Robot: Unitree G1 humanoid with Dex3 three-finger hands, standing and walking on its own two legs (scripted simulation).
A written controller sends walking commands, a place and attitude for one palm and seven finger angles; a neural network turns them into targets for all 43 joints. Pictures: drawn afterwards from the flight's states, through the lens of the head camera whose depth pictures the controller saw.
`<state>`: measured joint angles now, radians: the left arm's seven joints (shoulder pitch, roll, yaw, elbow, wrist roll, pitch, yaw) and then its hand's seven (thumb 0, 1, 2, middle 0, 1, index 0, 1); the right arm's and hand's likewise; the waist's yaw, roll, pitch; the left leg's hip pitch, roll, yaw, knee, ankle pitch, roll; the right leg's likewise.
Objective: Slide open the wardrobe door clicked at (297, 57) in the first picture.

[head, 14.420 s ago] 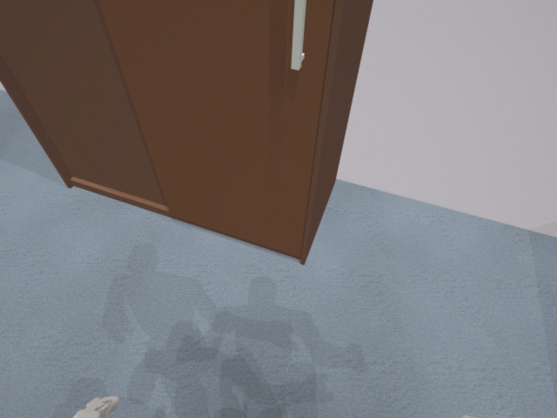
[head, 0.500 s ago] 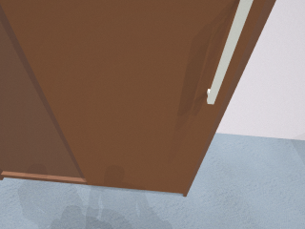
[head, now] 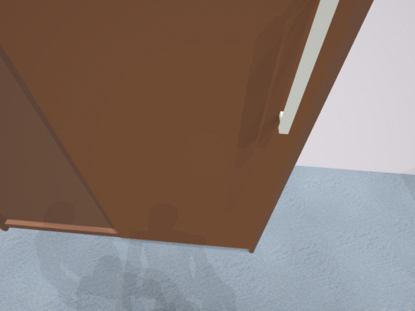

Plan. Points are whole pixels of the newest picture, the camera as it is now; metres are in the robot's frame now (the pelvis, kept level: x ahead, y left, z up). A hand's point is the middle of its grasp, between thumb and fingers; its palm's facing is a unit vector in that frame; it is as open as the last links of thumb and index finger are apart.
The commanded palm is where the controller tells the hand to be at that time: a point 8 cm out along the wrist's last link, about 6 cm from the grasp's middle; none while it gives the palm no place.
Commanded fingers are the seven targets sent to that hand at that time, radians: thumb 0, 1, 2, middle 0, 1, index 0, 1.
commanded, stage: look again from close up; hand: right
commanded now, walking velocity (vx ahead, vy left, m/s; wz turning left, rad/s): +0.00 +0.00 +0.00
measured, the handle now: (302, 64) +0.48 -0.13 +0.25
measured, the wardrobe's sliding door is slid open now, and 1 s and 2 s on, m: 0.00 0.00 0.00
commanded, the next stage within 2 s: raise the hand with hooked fingers in 0.76 s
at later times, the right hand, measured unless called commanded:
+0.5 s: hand out of the picture +0.03 -0.17 -0.17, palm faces +0.00 +0.97 -0.22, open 7.4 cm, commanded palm none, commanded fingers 0.00 -0.90 -0.90 0.20 0.30 0.20 0.30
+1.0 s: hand (314, 308) +0.16 -0.18 -0.05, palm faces +0.27 +0.94 -0.19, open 7.5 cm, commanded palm +0.10 -0.22 -0.04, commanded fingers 0.00 -0.71 -0.82 0.21 0.42 0.21 0.42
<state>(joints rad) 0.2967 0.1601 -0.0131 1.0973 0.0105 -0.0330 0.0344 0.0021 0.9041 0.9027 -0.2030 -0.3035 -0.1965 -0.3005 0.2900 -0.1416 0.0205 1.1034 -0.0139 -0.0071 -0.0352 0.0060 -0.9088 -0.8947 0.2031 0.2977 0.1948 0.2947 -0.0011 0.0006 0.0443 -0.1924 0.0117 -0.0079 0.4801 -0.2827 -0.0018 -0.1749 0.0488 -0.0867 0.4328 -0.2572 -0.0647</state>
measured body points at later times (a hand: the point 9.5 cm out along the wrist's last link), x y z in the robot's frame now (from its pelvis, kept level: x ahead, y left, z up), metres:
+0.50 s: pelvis +0.01 +0.01 +0.00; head +0.03 +0.02 +0.45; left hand +0.04 +0.24 -0.16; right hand +0.03 -0.22 -0.15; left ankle -0.02 +0.12 -0.74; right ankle -0.01 -0.08 -0.74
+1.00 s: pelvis -0.01 +0.03 +0.00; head +0.00 +0.04 +0.45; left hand +0.08 +0.27 -0.14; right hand +0.14 -0.23 -0.03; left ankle -0.02 +0.12 -0.74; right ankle -0.01 -0.08 -0.74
